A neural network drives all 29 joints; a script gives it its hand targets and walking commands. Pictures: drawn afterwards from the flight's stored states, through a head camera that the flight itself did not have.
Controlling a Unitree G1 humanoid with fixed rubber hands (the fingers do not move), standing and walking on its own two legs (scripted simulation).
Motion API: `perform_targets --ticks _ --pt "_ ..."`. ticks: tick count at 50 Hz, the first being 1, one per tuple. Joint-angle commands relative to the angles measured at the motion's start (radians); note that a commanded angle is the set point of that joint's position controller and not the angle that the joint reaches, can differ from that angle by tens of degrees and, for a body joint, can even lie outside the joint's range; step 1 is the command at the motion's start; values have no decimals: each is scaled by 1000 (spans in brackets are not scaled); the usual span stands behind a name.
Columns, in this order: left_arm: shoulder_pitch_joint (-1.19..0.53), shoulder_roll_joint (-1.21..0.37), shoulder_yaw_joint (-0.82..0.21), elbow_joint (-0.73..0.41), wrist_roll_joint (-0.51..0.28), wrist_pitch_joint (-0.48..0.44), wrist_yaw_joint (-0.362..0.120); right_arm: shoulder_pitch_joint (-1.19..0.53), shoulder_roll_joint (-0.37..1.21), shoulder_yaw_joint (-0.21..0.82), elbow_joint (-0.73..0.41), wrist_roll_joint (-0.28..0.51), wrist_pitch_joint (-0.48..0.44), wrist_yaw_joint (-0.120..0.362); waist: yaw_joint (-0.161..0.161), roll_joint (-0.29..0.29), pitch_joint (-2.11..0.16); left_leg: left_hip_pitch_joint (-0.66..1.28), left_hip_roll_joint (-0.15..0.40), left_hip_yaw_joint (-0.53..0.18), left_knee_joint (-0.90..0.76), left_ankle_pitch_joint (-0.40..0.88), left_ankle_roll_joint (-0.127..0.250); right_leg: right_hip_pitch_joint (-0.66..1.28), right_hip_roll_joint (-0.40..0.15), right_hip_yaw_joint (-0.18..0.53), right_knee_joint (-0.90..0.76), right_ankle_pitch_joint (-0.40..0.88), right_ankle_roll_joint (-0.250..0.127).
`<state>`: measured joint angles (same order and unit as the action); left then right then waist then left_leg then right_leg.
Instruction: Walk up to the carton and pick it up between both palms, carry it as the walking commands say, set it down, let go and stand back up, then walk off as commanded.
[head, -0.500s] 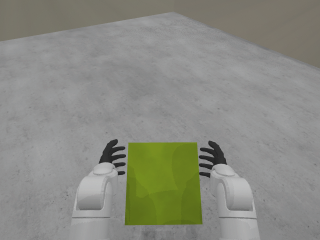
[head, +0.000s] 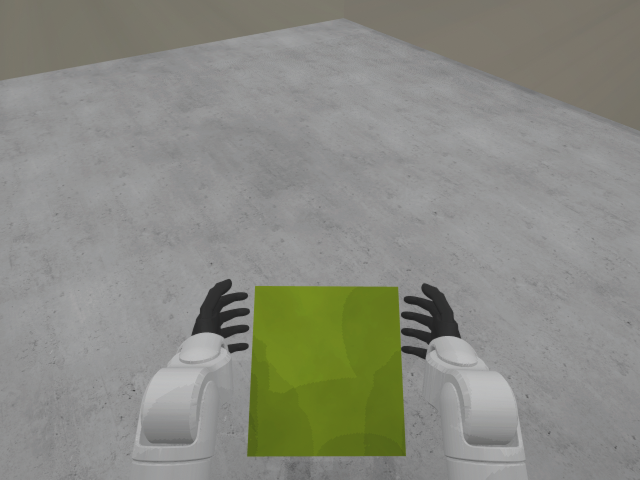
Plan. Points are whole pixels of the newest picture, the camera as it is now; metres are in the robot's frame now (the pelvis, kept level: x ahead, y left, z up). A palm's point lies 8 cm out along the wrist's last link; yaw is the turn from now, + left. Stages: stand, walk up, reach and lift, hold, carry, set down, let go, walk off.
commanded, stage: carry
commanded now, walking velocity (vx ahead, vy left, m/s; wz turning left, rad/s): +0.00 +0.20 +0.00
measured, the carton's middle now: (325, 362) +0.31 +0.00 -0.03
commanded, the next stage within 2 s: none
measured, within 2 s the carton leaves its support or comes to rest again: neither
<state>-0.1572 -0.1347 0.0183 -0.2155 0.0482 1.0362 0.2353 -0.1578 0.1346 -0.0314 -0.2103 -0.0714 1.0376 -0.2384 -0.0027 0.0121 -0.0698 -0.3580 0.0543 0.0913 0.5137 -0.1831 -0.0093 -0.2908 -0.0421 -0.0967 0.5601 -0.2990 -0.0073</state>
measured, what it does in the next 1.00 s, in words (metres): shifts its weight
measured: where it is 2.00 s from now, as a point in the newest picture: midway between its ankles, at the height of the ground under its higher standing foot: outside the picture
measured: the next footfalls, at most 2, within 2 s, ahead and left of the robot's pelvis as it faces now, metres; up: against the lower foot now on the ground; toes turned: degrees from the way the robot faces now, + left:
none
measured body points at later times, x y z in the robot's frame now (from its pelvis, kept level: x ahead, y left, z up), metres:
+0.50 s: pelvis -0.02 +0.05 -0.01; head -0.01 +0.05 +0.44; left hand +0.27 +0.19 +0.08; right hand +0.28 -0.08 +0.08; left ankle +0.05 +0.13 -0.73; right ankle +0.00 -0.11 -0.73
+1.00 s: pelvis -0.02 +0.05 -0.01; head -0.02 +0.05 +0.44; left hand +0.27 +0.19 +0.09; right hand +0.27 -0.08 +0.09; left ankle +0.05 +0.13 -0.73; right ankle -0.01 -0.11 -0.73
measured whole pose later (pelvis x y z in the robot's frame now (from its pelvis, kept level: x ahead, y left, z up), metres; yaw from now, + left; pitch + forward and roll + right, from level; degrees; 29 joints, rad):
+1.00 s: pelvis -0.02 +0.05 -0.01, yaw +0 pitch +3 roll +1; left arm -0.26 -0.15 0.04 -0.34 0.11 1.29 0.25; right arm -0.26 0.15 -0.03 -0.32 -0.10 1.29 -0.26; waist 0.01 -0.01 -0.06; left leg -0.42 -0.01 0.16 0.54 -0.17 0.08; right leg -0.37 -0.14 -0.08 0.62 -0.29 0.06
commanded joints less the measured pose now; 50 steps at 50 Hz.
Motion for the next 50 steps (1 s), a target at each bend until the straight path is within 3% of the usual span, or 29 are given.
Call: perform_targets --ticks 1,4,7,10,13,16,19,21,24,27,32,34,38,40,42,44,46,47,50 --pt "-344 -962 -522 -291 -293 52 -191 -374 976 571 -285 308 54 191 5 -57 -333 121 90 -39 14 171 18 88 -182 109 -75 341 12" --pt "-335 -936 -519 -280 -284 115 -203 -352 968 570 -269 303 118 202 3 -82 -308 76 79 -21 49 136 5 91 -214 131 -52 404 -2" --pt "-373 -960 -510 -275 -288 154 -213 -391 990 562 -272 312 154 211 1 -110 -259 37 56 -12 66 38 1 46 -234 165 -66 344 -15" --pt "-402 -989 -502 -267 -293 176 -217 -435 1019 550 -267 322 175 218 3 -110 -245 31 49 -17 64 37 9 4 -226 159 -50 246 -9" --pt "-422 -1016 -503 -268 -299 188 -219 -465 1041 535 -256 330 186 223 10 -37 -258 60 80 -63 13 86 26 -40 -190 109 12 103 20" --pt "-444 -1040 -513 -275 -311 196 -220 -470 1053 522 -245 328 193 224 16 63 -277 88 136 -149 -83 55 53 -65 -113 27 104 -6 45" --pt "-467 -1066 -528 -277 -332 201 -225 -464 1066 508 -241 319 194 222 18 83 -290 101 154 -156 -111 41 73 -59 -79 -11 122 -9 48" --pt "-482 -1083 -536 -280 -344 201 -231 -461 1072 505 -247 315 192 220 16 64 -304 100 138 -128 -97 28 65 -35 -88 -1 89 21 41" --pt "-492 -1093 -538 -277 -349 202 -237 -461 1072 507 -259 310 190 218 11 -10 -314 74 98 -86 -55 -18 41 -2 -141 65 22 64 24" --pt "-480 -1088 -533 -268 -342 206 -239 -473 1067 514 -268 312 193 218 7 -58 -316 65 77 -85 -32 -37 24 -7 -190 121 -12 71 14" --pt "-455 -1077 -524 -258 -324 211 -235 -477 1068 519 -254 325 199 223 15 55 -316 113 134 -153 -141 7 42 -31 -112 2 78 38 45" --pt "-461 -1078 -523 -258 -323 210 -235 -476 1074 520 -247 327 200 224 17 57 -313 109 137 -143 -152 -1 45 -18 -103 -11 67 32 41" --pt "-474 -1081 -515 -249 -320 208 -239 -482 1078 524 -247 329 199 225 14 -27 -309 56 84 -75 -99 -68 16 34 -164 68 -24 74 14" --pt "-473 -1076 -509 -243 -315 209 -240 -493 1075 527 -250 330 199 226 12 -87 -304 33 61 -63 -50 -77 2 35 -215 141 -67 83 -4" --pt "-473 -1070 -509 -242 -310 211 -239 -495 1074 532 -252 335 200 225 6 -115 -300 51 53 -61 -11 -62 -5 7 -243 169 -73 109 -11" --pt "-465 -1066 -509 -239 -304 215 -237 -493 1072 533 -246 339 203 225 5 -63 -296 86 77 -92 -56 -27 -3 -28 -211 121 -34 97 6" --pt "-455 -1065 -509 -237 -301 217 -233 -498 1069 526 -242 343 204 226 14 59 -296 124 131 -161 -164 -20 15 -54 -129 22 51 34 35" --pt "-454 -1063 -509 -237 -301 217 -232 -498 1070 523 -238 343 205 227 18 92 -291 135 153 -177 -197 -29 27 -60 -99 -16 75 10 43" --pt "-481 -1072 -515 -245 -312 213 -236 -490 1082 520 -231 339 201 225 20 57 -300 117 138 -122 -176 -45 39 -11 -103 -15 30 36 26"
